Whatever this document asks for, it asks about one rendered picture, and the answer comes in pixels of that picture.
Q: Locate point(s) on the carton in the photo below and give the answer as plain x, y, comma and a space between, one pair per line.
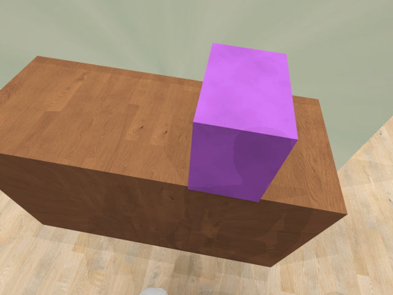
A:
244, 126

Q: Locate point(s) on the pedestal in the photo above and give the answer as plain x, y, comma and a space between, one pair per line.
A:
106, 151

